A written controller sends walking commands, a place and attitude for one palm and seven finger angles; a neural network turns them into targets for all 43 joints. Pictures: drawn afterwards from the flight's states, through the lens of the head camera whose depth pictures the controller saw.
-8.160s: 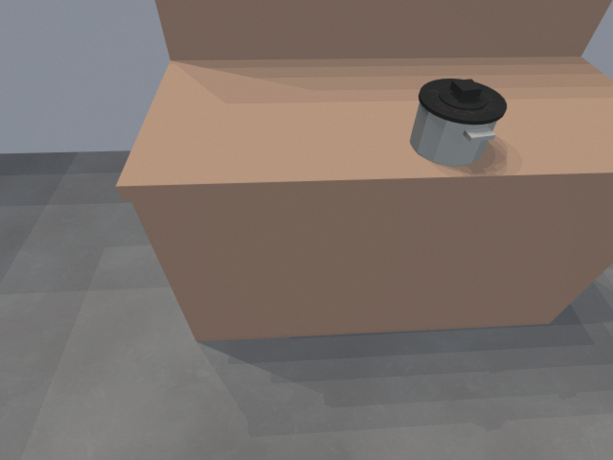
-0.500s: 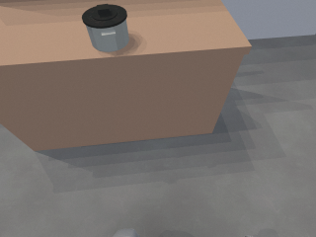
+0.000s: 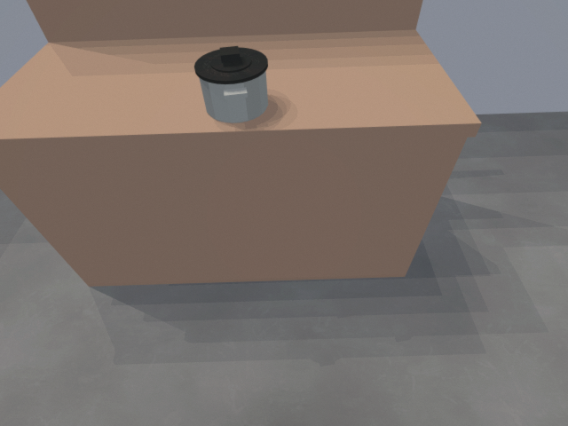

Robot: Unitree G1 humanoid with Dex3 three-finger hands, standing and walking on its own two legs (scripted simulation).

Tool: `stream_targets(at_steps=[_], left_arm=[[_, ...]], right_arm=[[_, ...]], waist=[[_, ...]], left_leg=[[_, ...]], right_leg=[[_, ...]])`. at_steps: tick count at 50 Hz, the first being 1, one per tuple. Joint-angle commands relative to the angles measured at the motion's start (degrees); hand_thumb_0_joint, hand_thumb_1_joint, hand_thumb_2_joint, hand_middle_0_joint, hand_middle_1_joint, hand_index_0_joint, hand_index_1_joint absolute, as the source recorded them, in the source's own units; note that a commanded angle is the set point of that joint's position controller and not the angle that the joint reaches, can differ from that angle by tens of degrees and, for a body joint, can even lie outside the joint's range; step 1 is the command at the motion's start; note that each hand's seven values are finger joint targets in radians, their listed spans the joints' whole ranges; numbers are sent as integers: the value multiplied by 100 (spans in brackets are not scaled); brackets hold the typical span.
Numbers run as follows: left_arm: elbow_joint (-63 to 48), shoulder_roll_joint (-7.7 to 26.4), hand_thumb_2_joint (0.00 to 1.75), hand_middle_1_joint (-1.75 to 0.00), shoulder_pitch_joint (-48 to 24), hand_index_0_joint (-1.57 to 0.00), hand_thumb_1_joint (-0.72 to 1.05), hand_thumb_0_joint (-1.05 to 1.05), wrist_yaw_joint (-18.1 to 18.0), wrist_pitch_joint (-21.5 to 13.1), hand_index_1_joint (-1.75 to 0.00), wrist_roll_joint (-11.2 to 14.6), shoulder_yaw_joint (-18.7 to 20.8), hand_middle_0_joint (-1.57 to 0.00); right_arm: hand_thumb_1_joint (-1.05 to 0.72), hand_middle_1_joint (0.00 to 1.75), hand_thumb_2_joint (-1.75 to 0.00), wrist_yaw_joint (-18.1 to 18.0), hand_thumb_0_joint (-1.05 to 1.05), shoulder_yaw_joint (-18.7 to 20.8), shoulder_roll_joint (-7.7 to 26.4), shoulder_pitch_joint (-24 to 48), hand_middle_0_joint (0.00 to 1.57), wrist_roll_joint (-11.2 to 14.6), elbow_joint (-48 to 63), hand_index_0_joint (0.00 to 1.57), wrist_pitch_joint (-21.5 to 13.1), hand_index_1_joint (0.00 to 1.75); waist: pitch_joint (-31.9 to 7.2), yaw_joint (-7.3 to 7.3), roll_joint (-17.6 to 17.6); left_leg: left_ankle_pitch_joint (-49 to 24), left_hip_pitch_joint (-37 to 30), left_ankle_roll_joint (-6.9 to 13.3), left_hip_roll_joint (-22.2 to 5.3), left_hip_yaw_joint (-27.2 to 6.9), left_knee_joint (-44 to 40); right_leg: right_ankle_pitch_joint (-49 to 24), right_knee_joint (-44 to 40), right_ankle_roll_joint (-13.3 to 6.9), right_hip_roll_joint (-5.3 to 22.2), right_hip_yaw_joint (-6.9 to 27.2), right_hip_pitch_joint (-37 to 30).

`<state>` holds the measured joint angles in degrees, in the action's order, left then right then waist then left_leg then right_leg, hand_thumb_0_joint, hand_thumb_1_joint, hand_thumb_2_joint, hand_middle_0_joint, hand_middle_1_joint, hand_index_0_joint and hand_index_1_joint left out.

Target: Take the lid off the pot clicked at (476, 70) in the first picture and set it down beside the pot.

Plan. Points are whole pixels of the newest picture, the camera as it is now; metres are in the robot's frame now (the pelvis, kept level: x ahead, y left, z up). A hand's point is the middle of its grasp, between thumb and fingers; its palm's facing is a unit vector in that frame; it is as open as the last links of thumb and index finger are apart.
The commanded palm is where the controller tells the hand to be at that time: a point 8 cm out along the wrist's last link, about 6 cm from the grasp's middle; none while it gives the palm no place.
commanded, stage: take the last steps up to it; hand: left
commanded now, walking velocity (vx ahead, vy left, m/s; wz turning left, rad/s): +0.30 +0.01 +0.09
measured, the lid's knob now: (230, 54) +0.86 +0.16 +0.13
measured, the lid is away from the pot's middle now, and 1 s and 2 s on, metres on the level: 0.00 0.00 0.00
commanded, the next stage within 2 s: come to a stop and stand still in 0.86 s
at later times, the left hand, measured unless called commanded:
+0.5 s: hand out of the picture +0.05 +0.20 -0.18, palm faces +0.12 -0.98 -0.17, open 7.4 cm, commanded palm none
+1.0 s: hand (203, 293) +0.39 +0.19 -0.15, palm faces +0.08 -0.97 -0.24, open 7.3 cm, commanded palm none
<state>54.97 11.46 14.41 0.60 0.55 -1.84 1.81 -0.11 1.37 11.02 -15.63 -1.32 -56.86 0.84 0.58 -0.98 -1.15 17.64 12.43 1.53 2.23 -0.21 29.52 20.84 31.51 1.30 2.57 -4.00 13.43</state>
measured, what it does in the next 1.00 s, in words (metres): walks ahead: left foot, then right foot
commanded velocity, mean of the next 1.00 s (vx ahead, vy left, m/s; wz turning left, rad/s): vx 0.22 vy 0.00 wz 0.02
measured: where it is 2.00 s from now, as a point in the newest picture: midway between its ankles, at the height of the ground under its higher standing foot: (301, 378)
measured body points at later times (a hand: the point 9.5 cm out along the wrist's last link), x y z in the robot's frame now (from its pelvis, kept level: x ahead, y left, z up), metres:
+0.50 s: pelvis +0.16 +0.04 -0.01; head +0.20 +0.04 +0.44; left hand +0.05 +0.25 -0.16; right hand +0.26 -0.18 -0.16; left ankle +0.20 +0.15 -0.73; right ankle +0.02 -0.09 -0.67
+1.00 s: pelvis +0.35 +0.01 +0.01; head +0.38 -0.02 +0.45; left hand +0.39 +0.24 -0.13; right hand +0.37 -0.23 -0.16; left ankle +0.30 +0.14 -0.66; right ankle +0.36 -0.08 -0.73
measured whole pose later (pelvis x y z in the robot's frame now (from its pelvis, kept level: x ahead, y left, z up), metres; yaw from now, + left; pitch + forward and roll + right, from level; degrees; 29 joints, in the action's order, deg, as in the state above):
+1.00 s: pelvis +0.35 +0.01 +0.01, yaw +2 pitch +1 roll +1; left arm 56.7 7.9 14.1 -0.9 -3.0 -1.2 2.7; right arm -0.1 2.6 11.8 -14.2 -1.4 -60.3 -0.2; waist 3.1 -0.8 -3.2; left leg 21.3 26.7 -0.7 -3.7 2.7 62.4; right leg 14.5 28.1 -2.8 1.9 -8.5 14.5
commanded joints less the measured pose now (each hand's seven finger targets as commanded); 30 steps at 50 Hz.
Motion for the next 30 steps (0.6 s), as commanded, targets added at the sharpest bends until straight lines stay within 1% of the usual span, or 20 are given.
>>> stream_targets(at_steps=[1,2,3,4,6,7,11,16,17,18,19,20,21,22,23,24,25,26,28,30], left_arm=[[106,1227,90,-30,1555,-20,90,0,-159,-273,-30,59,313,-20],[143,1109,90,-30,1353,-20,90,0,-185,-307,-30,65,315,-20],[104,871,90,-30,1031,-20,90,0,-190,-343,-30,60,268,-20],[52,641,90,-30,770,-20,90,0,-178,-382,-30,58,205,-20],[97,465,90,-30,703,-20,90,0,-167,-467,-30,79,157,-20],[173,421,90,-30,817,-20,90,0,-171,-498,-30,77,152,-20],[526,417,90,-30,1309,-20,90,0,-180,-547,-30,58,125,-20],[799,491,90,-30,1502,-20,90,0,-207,-490,-30,38,150,-20],[833,509,90,-30,1521,-20,90,0,-205,-468,-30,35,157,-20],[836,527,90,-30,1408,-20,90,0,-208,-461,-30,49,174,-20],[817,551,90,-30,1286,-20,90,0,-210,-457,-30,73,184,-20],[816,463,90,-30,1282,-20,90,0,-202,-449,-30,97,173,-20],[728,217,90,-30,1514,-20,90,0,-161,-435,-30,154,151,-20],[482,34,90,-30,1338,-20,90,0,-119,-450,-30,167,80,-20],[389,82,90,-30,971,-20,90,0,-146,-440,-30,152,110,-20],[346,81,90,-30,589,-20,90,0,-136,-432,-30,152,130,-20],[348,114,90,-30,401,-20,90,0,-86,-407,-30,119,162,-20],[392,67,90,-30,430,-20,90,0,-46,-363,-30,73,170,-20],[407,-96,90,-30,702,-20,90,0,-24,-225,-30,45,172,-20],[307,-138,90,-30,724,-20,90,0,13,-139,-30,37,167,-20]], right_arm=[[-90,30,-90,11,0,180,645,647,20,-4,585,20,-179,30],[-90,30,-90,53,0,227,630,775,20,-14,554,20,-152,30],[-90,30,-90,89,0,246,645,673,20,-23,464,20,-154,30],[-90,30,-90,125,0,264,566,486,20,-35,326,20,-148,30],[-90,30,-90,150,0,242,384,227,20,-24,158,20,-133,30],[-90,30,-90,159,0,250,326,244,20,-14,130,20,-140,30],[-90,30,-90,175,0,201,155,579,20,11,181,20,-180,30],[-90,30,-90,215,0,125,12,1076,20,38,259,20,-300,30],[-90,30,-90,205,0,128,38,1052,20,40,236,20,-314,30],[-90,30,-90,174,0,141,90,818,20,33,176,20,-339,30],[-90,30,-90,120,0,168,187,288,20,6,13,20,-379,30],[-90,30,-90,47,0,227,406,-500,20,-27,-243,20,-423,30],[-90,30,-90,-46,0,386,1078,-1320,20,-91,-402,20,-469,30],[-90,30,-90,-90,0,469,1547,-1812,20,-23,-467,20,-413,30],[-90,30,-90,-123,0,467,1478,-1552,20,13,-483,20,-389,30],[-90,30,-90,-148,0,427,1168,-1094,20,9,-359,20,-413,30],[-90,30,-90,-144,0,328,791,-697,20,0,-250,20,-451,30],[-90,30,-90,-148,0,241,550,-481,20,-9,-208,20,-492,30],[-90,30,-90,-140,0,232,414,-138,20,-2,-116,20,-535,30],[-90,30,-90,-110,0,235,507,47,20,8,-16,20,-526,30]], waist=[[514,753,1367],[789,604,1249],[1018,411,1048],[990,221,760],[816,85,801],[729,99,732],[608,245,886],[553,385,1077],[563,367,1111],[533,188,1107],[259,-79,947],[-267,-396,575],[-1138,-647,-615],[-1294,-680,-1295],[-1038,-628,-909],[-495,-531,-832],[41,-375,-606],[299,-195,-498],[396,122,-410],[506,254,-512]], left_leg=[[1461,2930,16,-235,-197,2544],[1057,3018,28,-404,-309,3084],[634,3040,10,-580,-335,3275],[151,2810,-65,-667,-264,3293],[-364,2519,-193,-723,-34,3181],[-472,2418,-223,-708,68,3048],[-562,2452,-285,-722,373,2312],[-436,1758,-103,-492,742,1044],[-370,1446,-29,-430,786,956],[-371,1026,27,-350,818,673],[-552,243,73,-170,939,192],[-804,-1003,177,-264,767,-190],[-1190,-2535,654,-1664,-999,-301],[-1757,-2863,1213,-2694,-2639,-918],[-1500,-2511,1349,-2809,-2644,-1122],[-1199,-1817,1317,-2670,-2238,-1272],[-1021,-1138,1167,-2415,-1733,-1456],[-1105,-588,1016,-2191,-1319,-1594],[-926,193,913,-1996,-687,-1800],[-635,557,890,-1798,-355,-2005]], right_leg=[[2280,-2680,-1167,2360,3431,-1314],[2412,-2792,-1193,2264,3390,-936],[2063,-2742,-1127,2093,2883,-663],[1272,-2587,-961,1768,2133,-523],[-129,-2424,-819,1411,1113,-517],[-735,-2363,-808,1331,907,-618],[-2274,-2076,-847,1288,545,-1061],[-2999,-1710,-798,1230,302,-1246],[-3011,-1624,-819,1280,328,-1104],[-3281,-1325,-784,1233,238,-995],[-3748,-614,-688,1054,72,-891],[-3706,575,-560,879,-48,-488],[-1798,2185,-269,328,-378,758],[1167,3638,-212,-207,-183,1791],[1173,4272,-310,-12,261,2228],[699,4534,-297,265,365,2506],[284,4396,-263,458,444,2481],[53,4119,-225,538,441,2236],[-52,3378,-150,620,360,1728],[-293,2674,-87,601,188,1482]])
